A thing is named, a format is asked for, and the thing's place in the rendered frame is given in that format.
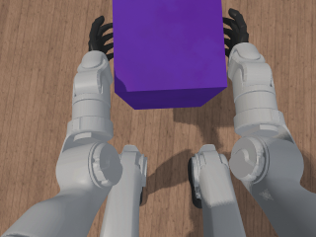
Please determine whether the left robot thigh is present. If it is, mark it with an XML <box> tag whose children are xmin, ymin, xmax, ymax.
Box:
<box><xmin>100</xmin><ymin>151</ymin><xmax>148</xmax><ymax>237</ymax></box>

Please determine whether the robot thigh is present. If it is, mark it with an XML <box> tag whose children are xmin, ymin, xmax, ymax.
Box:
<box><xmin>191</xmin><ymin>150</ymin><xmax>246</xmax><ymax>237</ymax></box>
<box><xmin>100</xmin><ymin>151</ymin><xmax>148</xmax><ymax>237</ymax></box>

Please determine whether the right robot thigh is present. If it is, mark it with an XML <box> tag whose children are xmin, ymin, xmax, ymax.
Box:
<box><xmin>191</xmin><ymin>150</ymin><xmax>246</xmax><ymax>237</ymax></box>

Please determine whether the right robot forearm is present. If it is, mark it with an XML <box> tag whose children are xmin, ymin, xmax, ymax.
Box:
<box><xmin>226</xmin><ymin>42</ymin><xmax>298</xmax><ymax>148</ymax></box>

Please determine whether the left robot hand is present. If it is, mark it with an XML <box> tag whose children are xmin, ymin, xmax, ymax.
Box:
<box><xmin>88</xmin><ymin>15</ymin><xmax>114</xmax><ymax>61</ymax></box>

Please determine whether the left robot upper arm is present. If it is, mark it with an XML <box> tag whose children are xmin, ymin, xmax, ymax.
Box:
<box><xmin>1</xmin><ymin>141</ymin><xmax>123</xmax><ymax>237</ymax></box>

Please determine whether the right robot hand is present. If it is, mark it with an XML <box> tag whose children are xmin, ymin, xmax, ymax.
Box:
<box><xmin>222</xmin><ymin>8</ymin><xmax>249</xmax><ymax>58</ymax></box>

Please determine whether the left robot forearm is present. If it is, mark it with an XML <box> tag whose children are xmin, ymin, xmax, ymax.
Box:
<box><xmin>55</xmin><ymin>50</ymin><xmax>114</xmax><ymax>176</ymax></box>

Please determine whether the carton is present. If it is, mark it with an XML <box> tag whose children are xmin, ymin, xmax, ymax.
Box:
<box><xmin>112</xmin><ymin>0</ymin><xmax>228</xmax><ymax>110</ymax></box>

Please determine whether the right robot upper arm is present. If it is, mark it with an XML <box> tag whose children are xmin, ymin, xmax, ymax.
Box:
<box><xmin>228</xmin><ymin>134</ymin><xmax>316</xmax><ymax>237</ymax></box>

